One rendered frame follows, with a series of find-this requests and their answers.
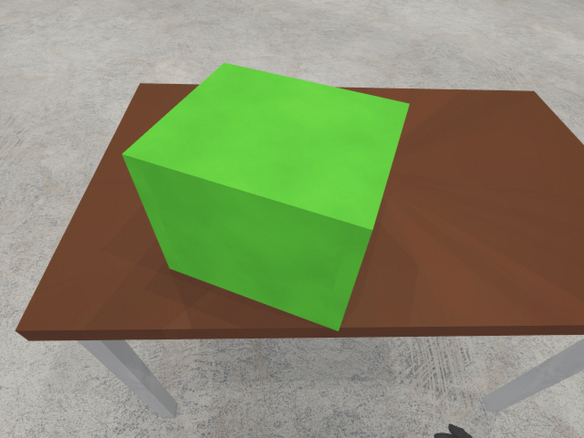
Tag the table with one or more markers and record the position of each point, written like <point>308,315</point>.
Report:
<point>480,232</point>

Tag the carton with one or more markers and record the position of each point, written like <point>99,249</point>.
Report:
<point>269,186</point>

